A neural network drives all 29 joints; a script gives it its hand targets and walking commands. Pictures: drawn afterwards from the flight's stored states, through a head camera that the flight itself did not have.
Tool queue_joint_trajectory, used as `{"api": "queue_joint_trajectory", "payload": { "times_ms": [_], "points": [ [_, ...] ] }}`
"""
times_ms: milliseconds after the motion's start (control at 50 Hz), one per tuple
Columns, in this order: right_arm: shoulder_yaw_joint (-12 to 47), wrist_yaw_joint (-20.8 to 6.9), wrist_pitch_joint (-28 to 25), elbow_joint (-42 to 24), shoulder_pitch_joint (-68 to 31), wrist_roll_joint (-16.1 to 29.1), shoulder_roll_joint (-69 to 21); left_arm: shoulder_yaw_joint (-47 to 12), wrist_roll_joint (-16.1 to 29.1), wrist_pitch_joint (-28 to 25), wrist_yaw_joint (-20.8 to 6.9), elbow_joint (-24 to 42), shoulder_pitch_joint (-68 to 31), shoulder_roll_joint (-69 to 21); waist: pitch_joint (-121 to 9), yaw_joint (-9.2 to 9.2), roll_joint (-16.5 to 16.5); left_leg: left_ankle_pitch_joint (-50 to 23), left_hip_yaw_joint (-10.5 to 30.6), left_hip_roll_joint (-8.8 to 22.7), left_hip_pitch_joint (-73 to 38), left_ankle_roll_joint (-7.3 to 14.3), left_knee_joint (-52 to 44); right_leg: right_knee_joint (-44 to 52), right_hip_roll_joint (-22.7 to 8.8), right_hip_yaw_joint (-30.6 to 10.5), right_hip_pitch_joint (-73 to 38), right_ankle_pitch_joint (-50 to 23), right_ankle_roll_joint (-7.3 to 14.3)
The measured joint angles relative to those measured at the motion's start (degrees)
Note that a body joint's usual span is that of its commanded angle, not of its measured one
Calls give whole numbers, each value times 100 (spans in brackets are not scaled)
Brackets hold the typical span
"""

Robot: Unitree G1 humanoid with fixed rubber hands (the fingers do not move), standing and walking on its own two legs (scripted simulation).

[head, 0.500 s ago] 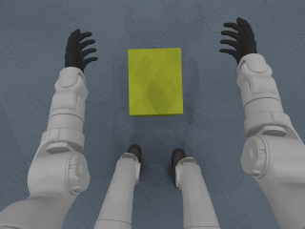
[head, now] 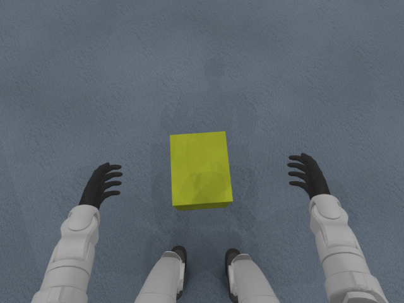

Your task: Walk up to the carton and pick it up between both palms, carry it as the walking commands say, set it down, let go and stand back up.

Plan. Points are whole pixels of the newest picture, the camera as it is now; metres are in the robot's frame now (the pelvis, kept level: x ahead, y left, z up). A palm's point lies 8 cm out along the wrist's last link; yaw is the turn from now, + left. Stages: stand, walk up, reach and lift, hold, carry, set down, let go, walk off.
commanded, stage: let go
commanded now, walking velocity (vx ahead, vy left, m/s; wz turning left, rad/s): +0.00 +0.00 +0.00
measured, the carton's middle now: (200, 174) +0.45 +0.02 -0.60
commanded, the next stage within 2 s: stand in 0.76 s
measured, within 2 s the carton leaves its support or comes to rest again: neither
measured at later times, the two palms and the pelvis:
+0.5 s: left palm (75, 255) +0.19 +0.22 -0.03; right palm (359, 259) +0.19 -0.25 -0.03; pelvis +0.03 -0.01 +0.04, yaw +1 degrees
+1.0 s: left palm (46, 267) +0.17 +0.28 -0.05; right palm (383, 272) +0.17 -0.29 -0.04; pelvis +0.03 +0.00 +0.04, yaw +0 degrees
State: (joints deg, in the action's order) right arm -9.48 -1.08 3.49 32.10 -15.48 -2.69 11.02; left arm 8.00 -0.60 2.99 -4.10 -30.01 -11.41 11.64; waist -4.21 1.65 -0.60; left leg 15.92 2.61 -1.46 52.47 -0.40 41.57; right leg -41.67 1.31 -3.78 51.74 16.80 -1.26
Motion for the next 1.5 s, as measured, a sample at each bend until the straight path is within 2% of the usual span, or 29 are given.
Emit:
{"api": "queue_joint_trajectory", "payload": {
  "times_ms": [180,300,500,680,760,840,980,1180,1500],
  "points": [
    [331,-53,-298,-207,1597,94,-50,-358,53,-265,48,185,1504,-79,273,-11,10,-20,-2,35,-2043,-3,-797,778,-11,-13,-2025,-23,53],
    [507,-88,-267,-576,2527,119,-43,-479,73,-224,26,484,2325,-43,546,-49,17,-87,50,65,-3301,-20,-1330,1312,-12,33,-3296,-83,98],
    [643,-233,194,-835,2918,146,94,-553,44,262,-62,523,2419,104,939,-161,55,-115,88,93,-4542,-38,-1684,1637,-4,71,-4532,-89,140],
    [656,-281,434,-861,2839,113,51,-551,-73,537,-70,537,2283,103,1142,-179,66,-70,87,82,-4802,-24,-1625,1597,-12,72,-4802,-52,133],
    [652,-204,354,-821,2880,177,85,-562,-47,724,43,595,2304,96,1120,-151,56,-60,97,64,-4760,-13,-1583,1580,-28,83,-4778,-49,121],
    [722,53,103,-103,2761,53,306,-606,-131,353,351,33,2281,309,751,-114,91,32,80,72,-4350,-26,-1353,1404,-11,69,-4386,13,104],
    [614,174,-167,640,2704,17,686,-496,-167,-42,453,-698,2339,686,509,-130,153,126,37,71,-4134,13,-1240,1354,-8,28,-4185,60,80],
    [706,236,-295,1166,2566,42,831,-603,-160,-210,532,-1317,2220,820,464,-170,186,119,10,31,-4248,65,-1369,1500,-57,1,-4304,45,40],
    [816,255,-350,1674,2511,74,876,-692,-122,-272,549,-1885,2105,870,457,-170,151,-18,-10,-2,-4410,97,-1618,1721,-103,-20,-4452,-76,14]
  ]
}}
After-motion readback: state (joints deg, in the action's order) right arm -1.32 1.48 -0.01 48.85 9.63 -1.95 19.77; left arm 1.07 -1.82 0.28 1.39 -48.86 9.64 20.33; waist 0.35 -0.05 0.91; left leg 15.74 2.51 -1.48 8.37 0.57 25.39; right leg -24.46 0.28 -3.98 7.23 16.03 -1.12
